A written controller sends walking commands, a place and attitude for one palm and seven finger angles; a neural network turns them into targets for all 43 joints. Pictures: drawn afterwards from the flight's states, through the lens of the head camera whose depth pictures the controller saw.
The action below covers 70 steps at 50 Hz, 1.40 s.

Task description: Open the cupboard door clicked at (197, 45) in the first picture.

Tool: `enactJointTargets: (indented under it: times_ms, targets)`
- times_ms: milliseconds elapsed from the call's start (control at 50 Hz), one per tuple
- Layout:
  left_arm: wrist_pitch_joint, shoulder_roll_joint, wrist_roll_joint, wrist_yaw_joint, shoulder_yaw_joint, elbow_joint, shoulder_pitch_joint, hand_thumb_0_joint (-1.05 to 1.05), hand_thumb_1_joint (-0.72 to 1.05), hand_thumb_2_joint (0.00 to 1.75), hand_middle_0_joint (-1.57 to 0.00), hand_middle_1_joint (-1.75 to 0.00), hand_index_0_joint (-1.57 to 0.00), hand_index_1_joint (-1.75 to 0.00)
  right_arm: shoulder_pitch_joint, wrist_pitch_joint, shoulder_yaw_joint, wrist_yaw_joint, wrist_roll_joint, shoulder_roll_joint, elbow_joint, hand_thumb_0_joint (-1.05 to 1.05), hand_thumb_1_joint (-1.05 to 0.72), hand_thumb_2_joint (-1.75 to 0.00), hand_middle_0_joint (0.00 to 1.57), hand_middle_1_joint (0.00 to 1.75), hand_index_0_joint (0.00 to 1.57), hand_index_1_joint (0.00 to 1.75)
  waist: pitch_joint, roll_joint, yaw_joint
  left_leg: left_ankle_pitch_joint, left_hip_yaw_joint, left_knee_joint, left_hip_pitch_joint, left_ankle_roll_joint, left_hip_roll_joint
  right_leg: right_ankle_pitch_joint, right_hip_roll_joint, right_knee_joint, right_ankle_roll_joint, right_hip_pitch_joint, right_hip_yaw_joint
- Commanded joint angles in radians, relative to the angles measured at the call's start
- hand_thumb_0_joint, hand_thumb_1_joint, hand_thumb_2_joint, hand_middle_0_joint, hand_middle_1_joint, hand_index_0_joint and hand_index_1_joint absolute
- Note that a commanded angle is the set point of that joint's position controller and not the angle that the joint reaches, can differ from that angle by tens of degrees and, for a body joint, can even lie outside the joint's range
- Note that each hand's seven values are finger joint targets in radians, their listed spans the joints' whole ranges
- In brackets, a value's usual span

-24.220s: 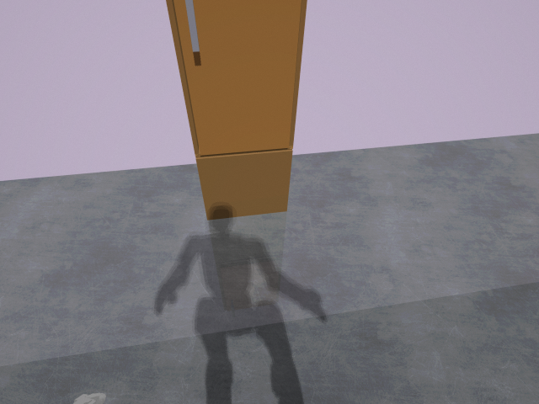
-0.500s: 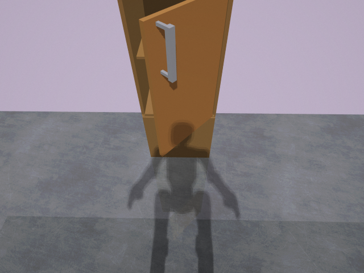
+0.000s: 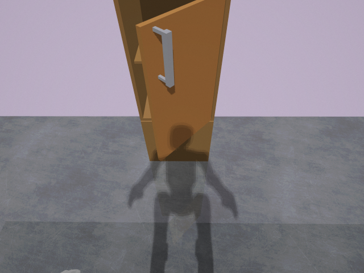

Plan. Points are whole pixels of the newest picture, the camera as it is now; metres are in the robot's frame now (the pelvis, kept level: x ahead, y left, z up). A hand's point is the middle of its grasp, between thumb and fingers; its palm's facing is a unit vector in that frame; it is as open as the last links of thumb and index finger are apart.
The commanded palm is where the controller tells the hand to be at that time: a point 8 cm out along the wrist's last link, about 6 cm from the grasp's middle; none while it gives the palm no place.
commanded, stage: walk to a spot facing it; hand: left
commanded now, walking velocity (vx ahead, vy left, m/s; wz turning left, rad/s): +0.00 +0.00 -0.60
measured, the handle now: (163, 58) +0.63 +0.09 +0.14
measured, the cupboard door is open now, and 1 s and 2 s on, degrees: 47 47 47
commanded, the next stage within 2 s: none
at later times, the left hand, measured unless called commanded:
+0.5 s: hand out of the picture +0.06 +0.17 -0.18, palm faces -0.16 -0.95 -0.27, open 7.4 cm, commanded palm none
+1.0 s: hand out of the picture +0.15 +0.16 -0.18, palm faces -0.40 -0.88 -0.24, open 7.4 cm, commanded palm none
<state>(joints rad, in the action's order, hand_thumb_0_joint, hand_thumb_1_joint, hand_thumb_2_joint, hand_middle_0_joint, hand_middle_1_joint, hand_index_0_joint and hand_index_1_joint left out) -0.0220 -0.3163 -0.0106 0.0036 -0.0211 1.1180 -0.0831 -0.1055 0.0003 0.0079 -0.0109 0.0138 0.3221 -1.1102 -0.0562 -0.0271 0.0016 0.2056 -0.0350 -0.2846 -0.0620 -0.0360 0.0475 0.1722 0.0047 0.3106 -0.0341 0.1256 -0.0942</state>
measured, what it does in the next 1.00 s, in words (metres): steps on the spot, turning right: left foot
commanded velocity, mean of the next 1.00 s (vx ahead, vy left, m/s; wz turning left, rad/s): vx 0.00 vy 0.00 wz -0.60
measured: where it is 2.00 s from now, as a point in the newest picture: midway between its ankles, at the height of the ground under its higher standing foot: outside the picture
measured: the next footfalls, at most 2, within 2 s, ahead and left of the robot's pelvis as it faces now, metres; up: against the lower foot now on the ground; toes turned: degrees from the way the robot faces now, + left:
left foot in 0.82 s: +0.05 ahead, +0.13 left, +0.00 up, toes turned -26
right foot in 1.10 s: -0.05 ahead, -0.16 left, +0.00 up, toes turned -35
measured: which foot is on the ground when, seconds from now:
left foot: down 0.00-0.38, up 0.40-0.80, down 0.82-1.00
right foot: down 0.00-0.82, up 0.84-1.00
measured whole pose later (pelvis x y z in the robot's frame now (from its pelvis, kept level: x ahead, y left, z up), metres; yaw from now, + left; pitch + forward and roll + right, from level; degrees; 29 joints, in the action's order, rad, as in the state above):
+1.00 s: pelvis -0.04 +0.00 -0.01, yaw -29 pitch +1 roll -1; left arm 0.06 -0.28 -0.02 -0.04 -0.11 0.90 -0.14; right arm -0.15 0.01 0.03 -0.04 0.04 0.20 -0.89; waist -0.12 0.01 0.04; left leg 0.32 -0.02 -0.52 -0.21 -0.06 0.11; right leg 0.47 0.02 0.93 0.04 0.49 -0.02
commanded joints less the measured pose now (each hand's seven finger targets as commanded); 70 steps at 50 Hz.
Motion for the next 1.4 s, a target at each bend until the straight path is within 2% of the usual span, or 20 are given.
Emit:
enactJointTargets:
  times_ms: [0, 280, 320, 340, 360, 380, 460, 740, 760, 800, 820, 900, 1020, 1060, 1080, 1180, 1260, 1300, 1340, 1380]
  targets:
    - [0.012, -0.107, -0.002, 0.021, -0.027, -0.052, -0.025, 0.00, 0.90, 0.90, -0.20, -0.30, -0.20, -0.30, -0.082, 0.003, 0.020, -0.019, 0.006, 0.071, 0.043, 0.00, -0.90, -0.90, 0.20, 0.30, 0.20, 0.30, 0.109, 0.017, -0.017, -0.237, 0.006, -0.051, -0.002, 0.022, 0.103, -0.366, -0.140, 0.042, -0.009, -0.024, 0.158]
    - [0.077, -0.027, -0.012, -0.016, -0.076, -0.225, -0.053, 0.00, 0.90, 0.90, -0.20, -0.30, -0.20, -0.30, -0.094, 0.009, 0.084, -0.037, 0.024, 0.109, 0.183, 0.00, -0.90, -0.90, 0.20, 0.30, 0.20, 0.30, -0.007, -0.195, 0.000, -0.224, 0.106, -0.026, -0.138, 0.204, 0.376, 0.352, -0.021, 0.609, 0.019, 0.274, 0.106]
    - [0.066, -0.012, -0.012, -0.022, -0.083, -0.212, -0.141, 0.00, 0.90, 0.90, -0.20, -0.30, -0.20, -0.30, -0.049, 0.008, 0.087, -0.038, 0.026, 0.108, 0.198, 0.00, -0.90, -0.90, 0.20, 0.30, 0.20, 0.30, 0.013, -0.118, 0.051, -0.304, -0.001, -0.177, -0.161, 0.139, 0.313, 0.236, -0.032, 0.412, 0.014, 0.146, 0.076]
    - [0.057, -0.044, -0.016, -0.021, -0.096, -0.190, -0.224, 0.00, 0.90, 0.90, -0.20, -0.30, -0.20, -0.30, -0.023, 0.014, 0.088, -0.038, 0.016, 0.097, 0.210, 0.00, -0.90, -0.90, 0.20, 0.30, 0.20, 0.30, 0.022, -0.015, 0.091, -0.179, -0.068, -0.354, -0.242, 0.070, 0.224, -0.011, -0.053, 0.211, 0.000, 0.035, 0.129]
    - [0.039, -0.169, -0.031, -0.002, -0.121, -0.186, -0.260, 0.00, 0.90, 0.90, -0.20, -0.30, -0.20, -0.30, -0.044, 0.020, 0.080, -0.030, -0.002, 0.014, 0.245, 0.00, -0.90, -0.90, 0.20, 0.30, 0.20, 0.30, 0.054, 0.372, 0.081, 0.243, -0.159, -0.640, -0.446, -0.016, 0.028, -0.245, -0.307, 0.005, -0.097, -0.055, 0.552]
    - [0.043, -0.192, -0.009, 0.005, -0.118, -0.185, -0.282, 0.00, 0.90, 0.90, -0.20, -0.30, -0.20, -0.30, -0.028, 0.037, 0.079, -0.025, -0.006, 0.027, 0.245, 0.00, -0.90, -0.90, 0.20, 0.30, 0.20, 0.30, 0.037, 0.313, 0.103, 0.443, -0.009, -0.832, -0.454, -0.013, -0.002, -0.187, -0.382, -0.066, -0.186, 0.045, 0.650]
    - [0.038, -0.084, -0.016, 0.024, -0.103, -0.233, -0.117, 0.00, 0.90, 0.90, -0.20, -0.30, -0.20, -0.30, -0.052, 0.036, 0.078, -0.016, 0.001, -0.009, 0.216, 0.00, -0.90, -0.90, 0.20, 0.30, 0.20, 0.30, 0.073, 0.136, 0.003, 0.213, 0.067, -0.884, -0.449, -0.014, 0.038, -0.050, -0.234, -0.017, -0.167, 0.101, 0.508]
    - [0.053, -0.102, -0.014, 0.013, -0.113, -0.229, -0.118, 0.00, 0.90, 0.90, -0.20, -0.30, -0.20, -0.30, -0.076, 0.014, 0.071, -0.037, -0.021, -0.020, 0.234, 0.00, -0.90, -0.90, 0.20, 0.30, 0.20, 0.30, 0.129, 0.147, -0.014, 0.130, 0.057, -0.238, -0.149, 0.006, -0.039, -0.204, -0.131, 0.075, -0.102, 0.124, 0.564]
    - [0.052, -0.077, -0.010, 0.011, -0.105, -0.239, -0.096, 0.00, 0.90, 0.90, -0.20, -0.30, -0.20, -0.30, -0.122, 0.004, 0.077, -0.043, -0.018, 0.003, 0.223, 0.00, -0.90, -0.90, 0.20, 0.30, 0.20, 0.30, 0.143, 0.090, -0.041, 0.071, 0.088, -0.091, 0.020, 0.021, 0.016, -0.108, -0.074, 0.134, -0.050, 0.263, 0.514]
    - [0.051, -0.026, 0.001, -0.013, -0.091, -0.291, -0.068, 0.00, 0.90, 0.90, -0.20, -0.30, -0.20, -0.30, -0.124, -0.001, 0.099, -0.055, 0.012, 0.157, 0.251, 0.00, -0.90, -0.90, 0.20, 0.30, 0.20, 0.30, 0.078, -0.282, -0.046, 0.000, 0.474, 0.082, 0.048, 0.211, 0.459, 0.418, 0.082, 0.570, 0.069, 0.521, 0.167]
    - [0.044, -0.058, -0.010, -0.028, -0.104, -0.318, -0.055, 0.00, 0.90, 0.90, -0.20, -0.30, -0.20, -0.30, -0.078, -0.001, 0.097, -0.062, 0.018, 0.167, 0.285, 0.00, -0.90, -0.90, 0.20, 0.30, 0.20, 0.30, 0.052, -0.122, -0.026, -0.091, 0.438, 0.042, -0.132, 0.268, 0.476, 0.395, 0.018, 0.754, 0.085, 0.457, 0.163]
    - [0.066, -0.019, -0.009, -0.040, -0.094, -0.289, -0.057, 0.00, 0.90, 0.90, -0.20, -0.30, -0.20, -0.30, -0.033, -0.010, 0.076, -0.048, 0.030, 0.076, 0.296, 0.00, -0.90, -0.90, 0.20, 0.30, 0.20, 0.30, 0.043, -0.192, 0.012, -0.477, 0.104, -0.109, -0.085, 0.160, 0.259, 0.327, -0.006, 0.758, 0.090, 0.441, 0.107]
    - [0.053, -0.039, -0.005, -0.050, -0.092, -0.273, -0.142, 0.00, 0.90, 0.90, -0.20, -0.30, -0.20, -0.30, -0.058, 0.006, 0.097, -0.030, 0.017, 0.130, 0.291, 0.00, -0.90, -0.90, 0.20, 0.30, 0.20, 0.30, 0.071, -0.158, 0.039, -0.284, -0.010, -0.292, -0.217, 0.065, 0.232, 0.075, 0.019, 0.269, 0.041, 0.049, -0.003]
    - [0.031, -0.238, -0.019, -0.020, -0.130, -0.250, -0.250, 0.00, 0.90, 0.90, -0.20, -0.30, -0.20, -0.30, -0.027, 0.011, 0.070, -0.014, -0.008, 0.001, 0.361, 0.00, -0.90, -0.90, 0.20, 0.30, 0.20, 0.30, 0.119, 0.377, 0.090, 0.433, -0.098, -0.768, -0.542, -0.041, 0.003, -0.354, -0.393, 0.002, -0.144, -0.139, 0.616]
    - [0.034, -0.271, -0.009, -0.010, -0.126, -0.245, -0.277, 0.00, 0.90, 0.90, -0.20, -0.30, -0.20, -0.30, -0.028, 0.022, 0.064, -0.019, -0.009, 0.044, 0.360, 0.00, -0.90, -0.90, 0.20, 0.30, 0.20, 0.30, 0.136, 0.325, 0.111, 0.479, 0.044, -0.874, -0.535, -0.025, 0.037, -0.182, -0.429, -0.005, -0.233, -0.063, 0.642]
    - [0.043, -0.150, -0.022, 0.011, -0.103, -0.287, -0.080, 0.00, 0.90, 0.90, -0.20, -0.30, -0.20, -0.30, -0.069, 0.013, 0.058, -0.013, -0.010, -0.007, 0.295, 0.00, -0.90, -0.90, 0.20, 0.30, 0.20, 0.30, 0.150, 0.187, 0.003, 0.301, 0.014, -0.637, -0.358, -0.028, 0.030, -0.259, -0.228, 0.101, -0.160, 0.082, 0.434]
    - [0.054, -0.123, -0.014, -0.012, -0.093, -0.288, -0.017, 0.00, 0.90, 0.90, -0.20, -0.30, -0.20, -0.30, -0.237, -0.001, 0.064, -0.013, 0.000, 0.006, 0.245, 0.00, -0.90, -0.90, 0.20, 0.30, 0.20, 0.30, 0.101, 0.121, -0.072, 0.158, -0.033, -0.198, 0.006, -0.006, -0.004, 0.358, -0.116, 0.119, -0.072, 0.388, 0.416]
    - [0.054, -0.019, -0.001, -0.034, -0.073, -0.367, 0.058, 0.00, 0.90, 0.90, -0.20, -0.30, -0.20, -0.30, -0.351, -0.026, 0.097, -0.036, 0.035, 0.194, 0.229, 0.00, -0.90, -0.90, 0.20, 0.30, 0.20, 0.30, 0.035, -0.344, -0.127, 0.588, 0.555, 0.171, 0.066, 0.173, 0.473, 0.456, 0.057, 0.640, 0.048, 0.685, 0.111]
    - [0.036, -0.033, -0.018, -0.062, -0.092, -0.358, 0.095, 0.00, 0.90, 0.90, -0.20, -0.30, -0.20, -0.30, -0.275, -0.045, 0.090, -0.027, 0.036, 0.171, 0.247, 0.00, -0.90, -0.90, 0.20, 0.30, 0.20, 0.30, -0.008, -0.050, -0.072, 0.447, 0.467, 0.151, -0.106, 0.214, 0.436, 0.305, -0.040, 0.824, 0.042, 0.607, 0.149]
    - [0.040, -0.005, -0.020, -0.077, -0.084, -0.328, 0.065, 0.00, 0.90, 0.90, -0.20, -0.30, -0.20, -0.30, -0.207, -0.052, 0.073, -0.023, 0.032, 0.114, 0.247, 0.00, -0.90, -0.90, 0.20, 0.30, 0.20, 0.30, -0.037, -0.173, -0.031, 0.251, 0.218, 0.100, -0.095, 0.151, 0.335, 0.214, -0.077, 0.790, 0.057, 0.599, 0.104]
